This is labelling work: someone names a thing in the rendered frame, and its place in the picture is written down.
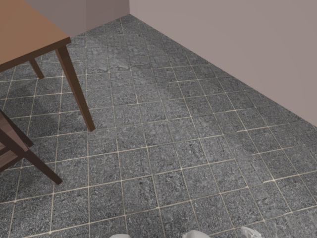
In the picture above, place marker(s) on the table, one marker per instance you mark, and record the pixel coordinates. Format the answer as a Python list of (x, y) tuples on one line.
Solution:
[(26, 34)]

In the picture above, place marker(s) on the robot right hand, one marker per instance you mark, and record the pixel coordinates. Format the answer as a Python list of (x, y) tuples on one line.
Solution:
[(249, 233)]

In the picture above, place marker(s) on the chair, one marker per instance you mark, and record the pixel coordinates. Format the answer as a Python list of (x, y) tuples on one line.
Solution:
[(13, 148)]

